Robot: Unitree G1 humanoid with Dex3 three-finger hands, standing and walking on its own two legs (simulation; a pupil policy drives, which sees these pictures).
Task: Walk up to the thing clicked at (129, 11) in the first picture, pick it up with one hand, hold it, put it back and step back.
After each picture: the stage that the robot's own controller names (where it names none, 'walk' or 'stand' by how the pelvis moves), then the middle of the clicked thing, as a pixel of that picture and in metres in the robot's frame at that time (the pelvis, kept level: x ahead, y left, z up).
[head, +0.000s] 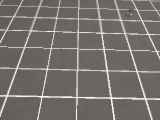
stand; (130, 12) +2.10 -0.74 -0.72
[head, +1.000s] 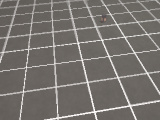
walk; (103, 18) +2.07 -0.20 -0.70
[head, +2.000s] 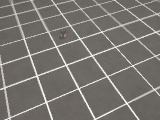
walk; (63, 33) +1.52 +0.26 -0.72
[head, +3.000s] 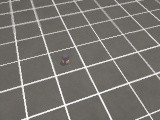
walk; (65, 59) +1.04 +0.21 -0.71
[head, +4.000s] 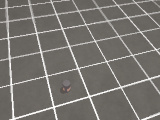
walk; (66, 86) +0.71 +0.11 -0.70
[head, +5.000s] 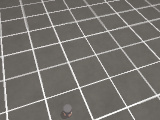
stand; (67, 111) +0.51 +0.10 -0.70
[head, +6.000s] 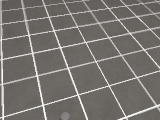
stand; (65, 119) +0.47 +0.09 -0.71
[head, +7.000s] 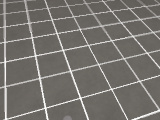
stand; out of the picture +0.45 +0.08 -0.72
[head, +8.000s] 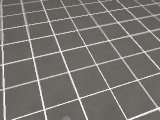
stand; out of the picture +0.46 +0.10 -0.73
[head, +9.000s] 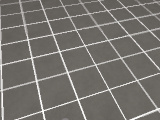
stand; out of the picture +0.44 +0.11 -0.73
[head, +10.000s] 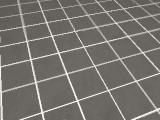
stand; out of the picture +0.43 +0.11 -0.73
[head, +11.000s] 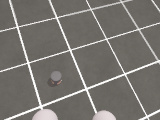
go down; (56, 78) +0.48 +0.11 -0.53
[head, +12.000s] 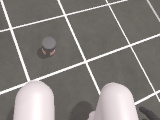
go down; (48, 47) +0.54 +0.14 -0.32
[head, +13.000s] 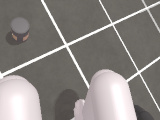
close in; (20, 31) +0.53 +0.17 -0.26
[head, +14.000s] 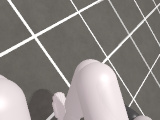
close; out of the picture +0.53 +0.21 -0.23
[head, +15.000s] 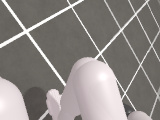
lift; out of the picture +0.52 +0.22 -0.23
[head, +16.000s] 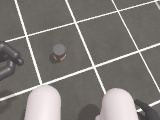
close; (59, 53) +0.53 +0.12 -0.37
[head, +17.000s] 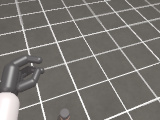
close; (64, 115) +0.47 +0.09 -0.66
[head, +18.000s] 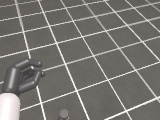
hold; (64, 116) +0.46 +0.10 -0.68
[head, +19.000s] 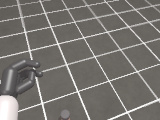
stand; (65, 116) +0.46 +0.10 -0.68
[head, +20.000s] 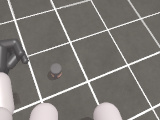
crouch; (56, 71) +0.51 +0.11 -0.49
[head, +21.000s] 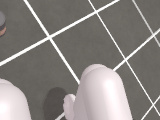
lower; out of the picture +0.53 +0.19 -0.25
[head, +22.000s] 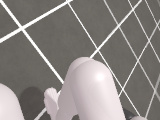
lower; out of the picture +0.53 +0.22 -0.23
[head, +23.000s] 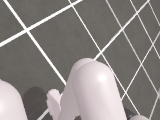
lower; out of the picture +0.53 +0.22 -0.23
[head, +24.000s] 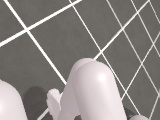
lower; out of the picture +0.53 +0.22 -0.23
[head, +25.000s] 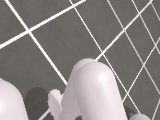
lower; out of the picture +0.53 +0.22 -0.23
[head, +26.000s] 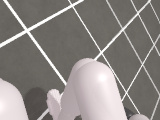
open; out of the picture +0.53 +0.22 -0.23
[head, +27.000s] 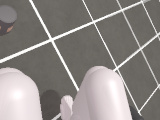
stand; (4, 20) +0.54 +0.20 -0.25
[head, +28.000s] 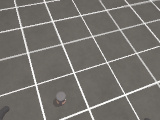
stand; (61, 98) +0.48 +0.09 -0.61
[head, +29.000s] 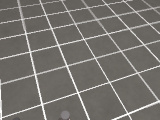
stand; (65, 117) +0.47 +0.09 -0.67
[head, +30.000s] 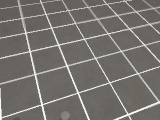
stand; (65, 118) +0.46 +0.09 -0.67
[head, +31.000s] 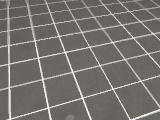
stand; out of the picture +0.49 +0.08 -0.72
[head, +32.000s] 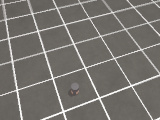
walk; (75, 89) +0.61 +0.06 -0.71
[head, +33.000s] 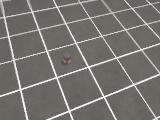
walk; (67, 58) +0.90 +0.08 -0.70
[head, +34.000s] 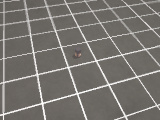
stand; (77, 52) +1.19 +0.07 -0.70
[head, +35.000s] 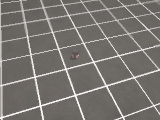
stand; (75, 54) +1.17 +0.07 -0.72
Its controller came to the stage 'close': yes
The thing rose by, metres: 0.00
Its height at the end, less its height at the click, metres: +0.00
